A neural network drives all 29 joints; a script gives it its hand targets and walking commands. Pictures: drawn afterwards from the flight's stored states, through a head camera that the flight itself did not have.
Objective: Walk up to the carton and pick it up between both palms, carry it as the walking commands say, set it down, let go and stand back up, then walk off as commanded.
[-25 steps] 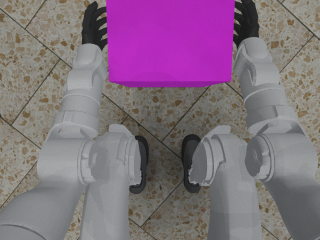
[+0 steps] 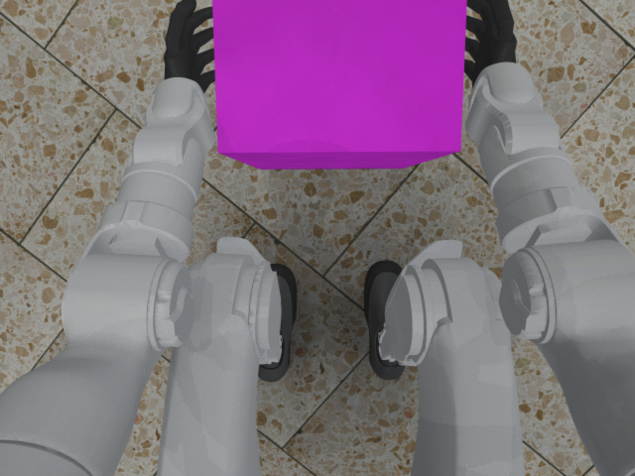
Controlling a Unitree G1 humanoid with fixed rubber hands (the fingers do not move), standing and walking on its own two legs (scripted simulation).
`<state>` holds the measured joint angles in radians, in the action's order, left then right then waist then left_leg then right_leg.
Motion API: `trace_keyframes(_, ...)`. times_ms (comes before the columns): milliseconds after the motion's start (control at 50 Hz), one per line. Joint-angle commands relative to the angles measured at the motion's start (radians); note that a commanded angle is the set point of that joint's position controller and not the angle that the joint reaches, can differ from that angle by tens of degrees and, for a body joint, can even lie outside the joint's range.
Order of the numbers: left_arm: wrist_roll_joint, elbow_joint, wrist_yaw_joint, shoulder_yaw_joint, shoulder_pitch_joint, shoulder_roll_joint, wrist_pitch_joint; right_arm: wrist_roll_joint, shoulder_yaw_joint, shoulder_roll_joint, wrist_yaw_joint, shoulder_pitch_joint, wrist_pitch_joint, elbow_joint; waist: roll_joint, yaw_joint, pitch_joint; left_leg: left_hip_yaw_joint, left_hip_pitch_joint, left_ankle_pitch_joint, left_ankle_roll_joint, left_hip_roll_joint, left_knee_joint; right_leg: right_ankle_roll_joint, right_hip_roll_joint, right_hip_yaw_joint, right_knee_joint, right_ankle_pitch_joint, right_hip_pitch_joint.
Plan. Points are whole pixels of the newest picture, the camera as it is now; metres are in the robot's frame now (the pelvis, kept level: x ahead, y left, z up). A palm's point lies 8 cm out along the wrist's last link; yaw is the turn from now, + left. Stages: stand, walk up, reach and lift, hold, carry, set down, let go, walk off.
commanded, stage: set down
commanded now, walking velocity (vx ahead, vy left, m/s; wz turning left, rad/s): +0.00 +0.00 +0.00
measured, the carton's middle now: (334, 97) +0.50 +0.00 -0.23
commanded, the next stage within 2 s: none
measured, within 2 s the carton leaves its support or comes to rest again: rests again in 1.12 s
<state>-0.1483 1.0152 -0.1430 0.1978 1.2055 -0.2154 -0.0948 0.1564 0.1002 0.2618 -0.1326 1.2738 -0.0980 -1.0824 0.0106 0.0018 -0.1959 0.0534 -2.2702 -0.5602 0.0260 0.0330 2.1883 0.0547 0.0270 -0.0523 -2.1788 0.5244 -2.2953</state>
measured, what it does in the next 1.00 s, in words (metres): stands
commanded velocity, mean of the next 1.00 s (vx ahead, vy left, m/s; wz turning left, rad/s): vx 0.00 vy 0.00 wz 0.00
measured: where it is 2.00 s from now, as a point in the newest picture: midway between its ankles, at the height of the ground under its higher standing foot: (329, 340)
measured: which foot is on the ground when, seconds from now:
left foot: down 0.00-1.00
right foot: down 0.00-1.00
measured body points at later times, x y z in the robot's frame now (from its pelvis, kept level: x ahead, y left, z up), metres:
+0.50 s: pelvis -0.01 +0.00 -0.01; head +0.32 -0.01 +0.29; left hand +0.51 +0.17 -0.16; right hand +0.53 -0.16 -0.16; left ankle +0.12 +0.10 -0.33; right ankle +0.12 -0.10 -0.33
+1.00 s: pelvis -0.01 +0.00 -0.02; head +0.33 -0.01 +0.28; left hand +0.52 +0.17 -0.16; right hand +0.53 -0.16 -0.16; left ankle +0.12 +0.10 -0.33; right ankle +0.12 -0.10 -0.33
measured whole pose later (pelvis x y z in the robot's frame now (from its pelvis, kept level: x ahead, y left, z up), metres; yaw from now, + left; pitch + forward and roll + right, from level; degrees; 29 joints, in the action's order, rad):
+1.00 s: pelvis -0.01 +0.00 -0.02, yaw +1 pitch +35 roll +1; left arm -0.17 1.16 -0.12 0.18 1.32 -0.26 -0.05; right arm 0.12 0.14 0.28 -0.09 1.38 -0.05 -1.20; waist 0.02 0.00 -0.24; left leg 0.06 -2.32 -0.52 0.03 0.05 2.22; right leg 0.05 0.02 -0.05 -2.22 0.50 -2.33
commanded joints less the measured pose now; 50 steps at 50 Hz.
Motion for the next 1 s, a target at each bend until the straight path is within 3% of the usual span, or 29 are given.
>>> trace_keyframes(0,-0.065,-0.203,0.217,-0.339,0.639,0.840,0.031,0.048,-0.300,-0.888,0.208,0.551,0.034,0.206,-0.022,0.000,1.153,-0.046,0.505,0.234,-0.010,0.094,-0.157,-0.023,0.094,0.070,0.150,-0.262,0.654)
trace_keyframes(120,-0.095,-0.191,0.212,-0.357,0.654,0.840,0.042,0.056,-0.309,-0.870,0.201,0.564,0.048,0.199,-0.015,-0.016,1.143,-0.050,0.506,0.239,-0.012,0.095,-0.150,-0.020,0.090,0.071,0.142,-0.270,0.649)
trace_keyframes(500,-0.074,-0.092,0.221,-0.317,0.689,0.802,0.049,0.020,-0.221,-0.810,0.232,0.559,0.052,0.047,0.018,-0.041,0.952,-0.066,0.441,0.134,-0.009,0.084,-0.159,-0.008,0.071,0.066,0.139,-0.130,0.472)
trace_keyframes(760,-0.040,-0.034,0.235,-0.260,0.670,0.756,0.038,-0.015,-0.168,-0.772,0.250,0.553,0.039,-0.001,-0.001,-0.039,0.877,-0.070,0.381,0.078,-0.003,0.075,-0.153,-0.010,0.061,0.069,0.137,-0.071,0.429)
trace_keyframes(860,-0.031,-0.019,0.235,-0.241,0.647,0.711,0.040,-0.027,-0.151,-0.737,0.244,0.531,0.038,-0.015,-0.009,-0.034,0.872,-0.066,0.362,0.077,-0.005,0.072,-0.146,-0.015,0.058,0.073,0.135,-0.076,0.441)
trace_keyframes(980,-0.031,0.015,0.203,-0.212,0.568,0.555,0.060,-0.027,-0.126,-0.584,0.205,0.468,0.055,-0.033,-0.014,-0.023,0.876,-0.057,0.361,0.084,-0.013,0.063,-0.144,-0.025,0.046,0.077,0.136,-0.093,0.478)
